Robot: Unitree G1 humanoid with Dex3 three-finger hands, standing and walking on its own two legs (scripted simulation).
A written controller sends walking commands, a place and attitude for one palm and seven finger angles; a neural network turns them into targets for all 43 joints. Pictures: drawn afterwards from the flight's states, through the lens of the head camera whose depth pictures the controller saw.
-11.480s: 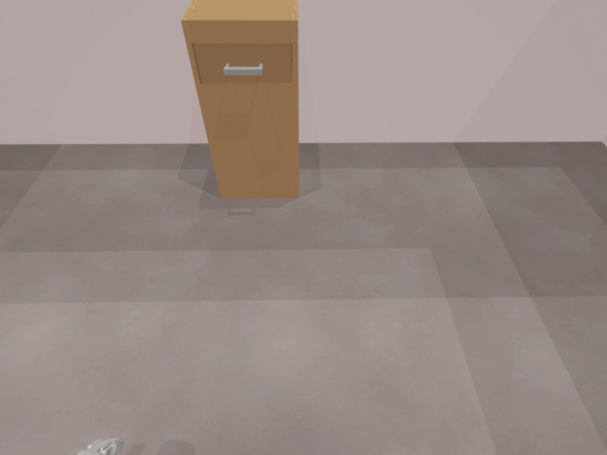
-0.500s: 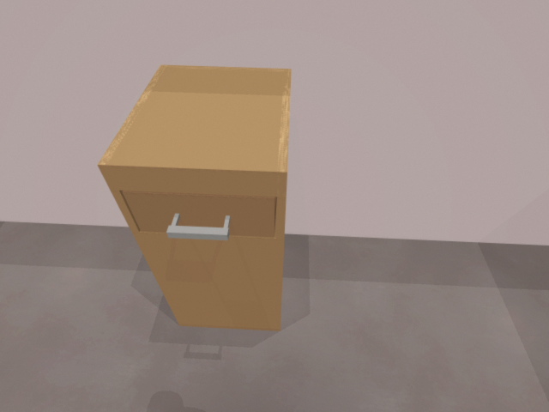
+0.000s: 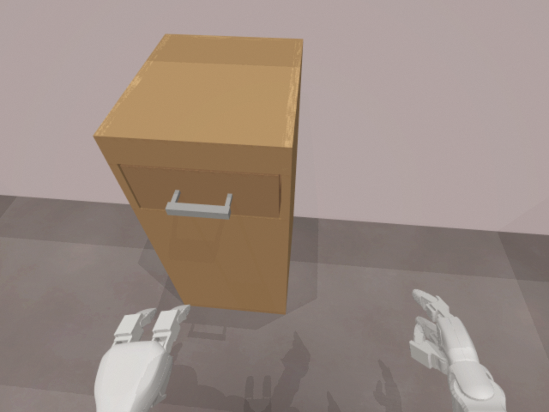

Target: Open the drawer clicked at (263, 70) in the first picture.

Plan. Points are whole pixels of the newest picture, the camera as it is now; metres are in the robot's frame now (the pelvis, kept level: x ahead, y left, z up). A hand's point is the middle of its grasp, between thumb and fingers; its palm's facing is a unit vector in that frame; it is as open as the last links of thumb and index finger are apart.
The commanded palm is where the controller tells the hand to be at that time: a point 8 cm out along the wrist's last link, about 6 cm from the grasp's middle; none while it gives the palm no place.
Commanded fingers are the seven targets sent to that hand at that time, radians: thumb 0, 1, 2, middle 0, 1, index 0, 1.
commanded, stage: raise the hand with hooked fingers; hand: left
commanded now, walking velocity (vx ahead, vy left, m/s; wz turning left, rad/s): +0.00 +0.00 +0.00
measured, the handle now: (200, 203) +0.51 +0.24 -0.08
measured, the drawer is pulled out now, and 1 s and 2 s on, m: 0.00 0.00 0.00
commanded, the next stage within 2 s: move the hooked fingers above the handle in 1.46 s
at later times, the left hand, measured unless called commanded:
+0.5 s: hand (127, 304) +0.24 +0.25 +0.03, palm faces -0.01 -0.10 -1.00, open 11.7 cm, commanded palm +0.22 +0.25 +0.09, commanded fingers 0.00 -0.22 0.42 -0.28 -1.02 -0.28 -1.02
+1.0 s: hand (109, 238) +0.30 +0.28 +0.10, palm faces +0.04 -0.07 -1.00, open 13.8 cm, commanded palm +0.28 +0.28 +0.16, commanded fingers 0.00 -0.50 0.30 -0.30 -1.20 -0.30 -1.20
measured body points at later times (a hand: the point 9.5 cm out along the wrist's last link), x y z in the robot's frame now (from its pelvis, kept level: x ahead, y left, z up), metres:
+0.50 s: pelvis +0.02 +0.01 +0.01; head +0.08 -0.02 +0.46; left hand +0.23 +0.25 +0.08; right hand +0.20 -0.21 -0.11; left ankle -0.03 +0.13 -0.70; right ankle +0.03 -0.10 -0.70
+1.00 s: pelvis +0.02 +0.02 +0.03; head +0.05 -0.01 +0.48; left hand +0.29 +0.28 +0.15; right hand +0.25 -0.17 -0.07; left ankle -0.03 +0.13 -0.70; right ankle +0.03 -0.10 -0.70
